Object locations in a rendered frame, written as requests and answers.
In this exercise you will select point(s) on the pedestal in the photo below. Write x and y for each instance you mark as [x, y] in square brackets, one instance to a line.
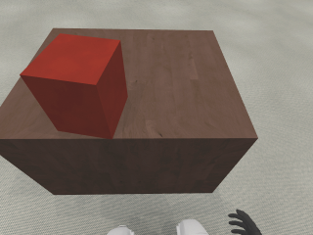
[183, 128]

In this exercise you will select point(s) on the robot right hand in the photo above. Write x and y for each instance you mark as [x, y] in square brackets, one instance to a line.
[246, 223]

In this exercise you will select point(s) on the carton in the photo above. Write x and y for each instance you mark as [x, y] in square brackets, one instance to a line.
[79, 81]

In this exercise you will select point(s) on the right robot thigh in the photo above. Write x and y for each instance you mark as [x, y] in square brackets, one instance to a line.
[190, 227]

